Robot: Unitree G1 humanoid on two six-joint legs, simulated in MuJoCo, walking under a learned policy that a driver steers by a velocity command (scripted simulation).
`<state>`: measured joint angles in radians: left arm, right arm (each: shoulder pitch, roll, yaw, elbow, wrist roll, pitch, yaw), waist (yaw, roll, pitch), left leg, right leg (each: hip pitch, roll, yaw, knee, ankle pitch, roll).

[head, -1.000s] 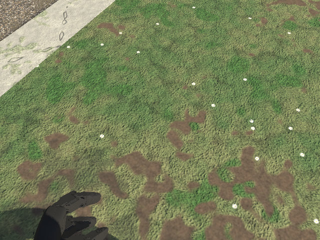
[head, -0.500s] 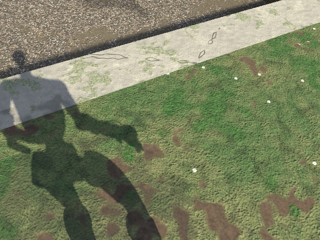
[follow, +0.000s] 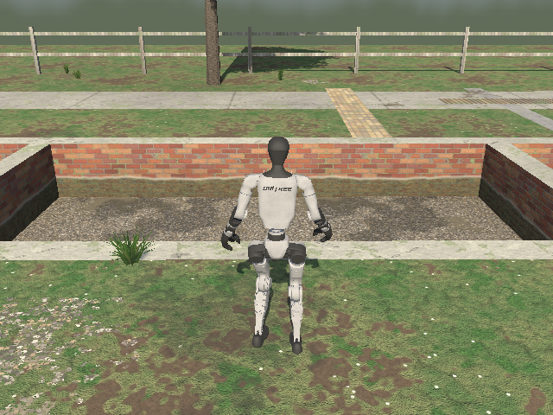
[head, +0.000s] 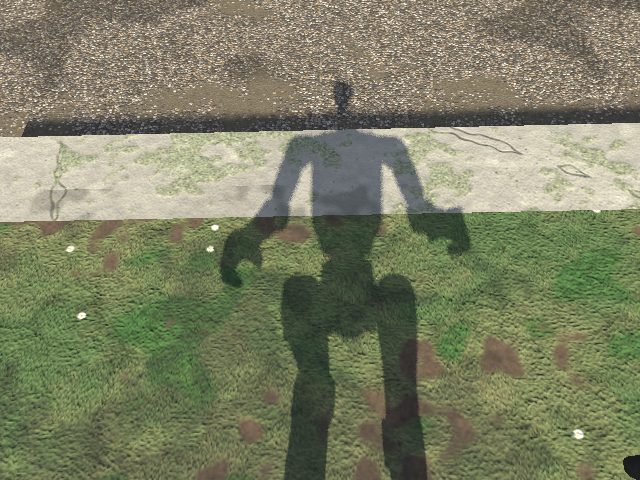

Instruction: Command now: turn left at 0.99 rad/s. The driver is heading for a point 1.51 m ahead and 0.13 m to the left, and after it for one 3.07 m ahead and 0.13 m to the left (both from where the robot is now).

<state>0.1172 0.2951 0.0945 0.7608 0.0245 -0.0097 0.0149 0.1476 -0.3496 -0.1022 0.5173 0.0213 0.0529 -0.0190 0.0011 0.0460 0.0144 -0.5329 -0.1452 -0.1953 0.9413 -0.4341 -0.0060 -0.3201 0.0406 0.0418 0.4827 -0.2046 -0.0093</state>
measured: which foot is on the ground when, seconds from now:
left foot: up 0.00-0.32, down 0.34-0.84, up 0.86-1.00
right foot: down 0.00-0.34, up 0.36-0.78, down 0.80-1.00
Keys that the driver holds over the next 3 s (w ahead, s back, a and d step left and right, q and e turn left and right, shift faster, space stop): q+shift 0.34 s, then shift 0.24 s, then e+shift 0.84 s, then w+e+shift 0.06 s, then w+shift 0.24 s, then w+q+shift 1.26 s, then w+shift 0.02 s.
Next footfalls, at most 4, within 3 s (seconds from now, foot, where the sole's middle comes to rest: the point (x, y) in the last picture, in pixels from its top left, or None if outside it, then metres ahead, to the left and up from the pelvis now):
0.34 left None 0.01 0.17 -0.77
0.80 right None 0.10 -0.03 -0.77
1.18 left None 0.08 0.20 -0.77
1.66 right None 0.05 -0.09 -0.77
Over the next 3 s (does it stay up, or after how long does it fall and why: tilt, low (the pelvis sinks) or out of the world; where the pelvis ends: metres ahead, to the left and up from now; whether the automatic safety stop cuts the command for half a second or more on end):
stays up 1.12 -0.03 -0.05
